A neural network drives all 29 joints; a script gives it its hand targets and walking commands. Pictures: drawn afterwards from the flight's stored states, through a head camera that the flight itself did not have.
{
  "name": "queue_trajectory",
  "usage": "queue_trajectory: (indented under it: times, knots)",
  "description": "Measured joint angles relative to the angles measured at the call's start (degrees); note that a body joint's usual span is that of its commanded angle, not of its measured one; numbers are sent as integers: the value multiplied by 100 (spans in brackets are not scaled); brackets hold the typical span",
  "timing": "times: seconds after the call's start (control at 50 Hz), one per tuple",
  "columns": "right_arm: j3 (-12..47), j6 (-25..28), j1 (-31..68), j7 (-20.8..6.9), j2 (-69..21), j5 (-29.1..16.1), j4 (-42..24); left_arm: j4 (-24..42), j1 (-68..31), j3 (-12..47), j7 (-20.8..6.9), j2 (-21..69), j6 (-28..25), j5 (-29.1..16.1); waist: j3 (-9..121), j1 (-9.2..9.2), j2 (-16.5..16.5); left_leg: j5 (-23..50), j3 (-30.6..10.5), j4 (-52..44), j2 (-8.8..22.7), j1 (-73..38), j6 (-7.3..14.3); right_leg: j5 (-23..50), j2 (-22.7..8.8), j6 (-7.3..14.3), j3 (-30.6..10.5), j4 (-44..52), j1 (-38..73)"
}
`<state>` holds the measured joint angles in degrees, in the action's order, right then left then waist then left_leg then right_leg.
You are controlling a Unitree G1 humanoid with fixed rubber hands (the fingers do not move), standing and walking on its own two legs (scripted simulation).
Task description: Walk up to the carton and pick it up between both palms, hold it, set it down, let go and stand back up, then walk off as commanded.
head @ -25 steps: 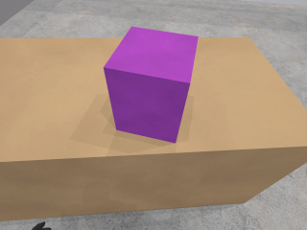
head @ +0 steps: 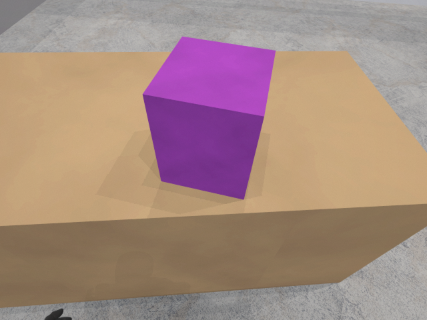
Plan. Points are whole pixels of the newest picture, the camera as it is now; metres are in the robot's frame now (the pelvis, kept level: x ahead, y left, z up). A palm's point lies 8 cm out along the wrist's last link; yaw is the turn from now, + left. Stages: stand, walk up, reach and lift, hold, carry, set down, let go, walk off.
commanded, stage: walk up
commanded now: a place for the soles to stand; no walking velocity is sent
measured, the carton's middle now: (214, 120) +0.49 -0.03 +0.08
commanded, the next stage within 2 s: reach and lift in 0.78 s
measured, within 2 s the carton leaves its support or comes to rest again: neither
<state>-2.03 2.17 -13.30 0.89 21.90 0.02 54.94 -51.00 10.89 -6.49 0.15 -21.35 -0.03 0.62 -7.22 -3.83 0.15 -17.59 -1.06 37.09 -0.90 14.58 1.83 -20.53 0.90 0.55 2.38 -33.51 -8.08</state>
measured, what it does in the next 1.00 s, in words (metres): stands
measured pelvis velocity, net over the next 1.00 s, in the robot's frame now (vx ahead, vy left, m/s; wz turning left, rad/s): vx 0.00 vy -0.02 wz -0.01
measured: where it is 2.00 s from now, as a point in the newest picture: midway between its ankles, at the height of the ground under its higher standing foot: outside the picture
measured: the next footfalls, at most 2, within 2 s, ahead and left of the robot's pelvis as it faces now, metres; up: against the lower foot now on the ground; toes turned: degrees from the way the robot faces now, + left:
none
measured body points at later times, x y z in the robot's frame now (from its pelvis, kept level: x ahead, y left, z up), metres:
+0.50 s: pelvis +0.02 -0.01 +0.00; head +0.04 -0.01 +0.45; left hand +0.13 +0.31 -0.11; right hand +0.05 -0.33 -0.12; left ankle +0.03 +0.10 -0.73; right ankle -0.02 -0.12 -0.73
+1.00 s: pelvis +0.00 -0.02 -0.01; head +0.06 -0.02 +0.43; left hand +0.18 +0.28 -0.10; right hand +0.12 -0.33 -0.12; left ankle +0.03 +0.10 -0.73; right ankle -0.02 -0.12 -0.73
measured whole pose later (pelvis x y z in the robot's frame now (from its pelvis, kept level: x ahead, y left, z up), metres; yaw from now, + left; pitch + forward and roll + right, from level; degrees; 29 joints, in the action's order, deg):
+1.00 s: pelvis +0.00 -0.02 -0.01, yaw +0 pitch +0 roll +0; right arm -2.7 10.0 -4.0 -2.9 21.4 0.0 54.5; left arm -32.2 3.9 -6.5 1.1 -21.4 23.5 0.9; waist -8.2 -3.8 -0.2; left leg -18.7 -0.8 41.5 -0.9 23.2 0.4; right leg -23.8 0.7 1.6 2.4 -41.9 -18.6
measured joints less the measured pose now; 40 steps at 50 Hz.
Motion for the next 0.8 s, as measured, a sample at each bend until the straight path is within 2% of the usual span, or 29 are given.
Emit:
queue_trajectory:
  times: [0.8]
  knots:
    - [0,58,0,0,0,0,0,0,-4,0,-23,0,0,0,53,0,0,-108,-1,-5,-4,0,-54,-194,-3,105,0,-142,-67]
